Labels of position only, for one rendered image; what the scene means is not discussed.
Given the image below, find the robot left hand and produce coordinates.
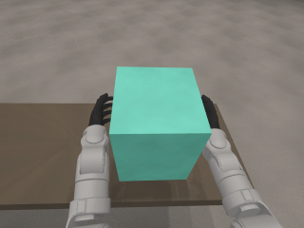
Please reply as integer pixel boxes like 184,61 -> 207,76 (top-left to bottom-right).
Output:
88,93 -> 114,126

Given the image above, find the robot right forearm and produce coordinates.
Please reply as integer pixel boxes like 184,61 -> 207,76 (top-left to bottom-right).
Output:
202,128 -> 283,228

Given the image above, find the table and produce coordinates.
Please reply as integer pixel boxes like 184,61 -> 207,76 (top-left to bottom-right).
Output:
0,103 -> 255,211

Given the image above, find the carton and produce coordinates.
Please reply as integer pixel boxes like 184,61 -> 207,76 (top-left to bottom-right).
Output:
109,66 -> 212,181

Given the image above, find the robot left forearm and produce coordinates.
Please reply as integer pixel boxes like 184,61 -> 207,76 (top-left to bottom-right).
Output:
66,124 -> 111,228

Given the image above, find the right robot upper arm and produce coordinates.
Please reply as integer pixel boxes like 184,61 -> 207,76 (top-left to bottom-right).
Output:
229,214 -> 282,228

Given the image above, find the robot right hand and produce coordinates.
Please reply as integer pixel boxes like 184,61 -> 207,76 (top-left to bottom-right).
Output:
201,95 -> 220,129

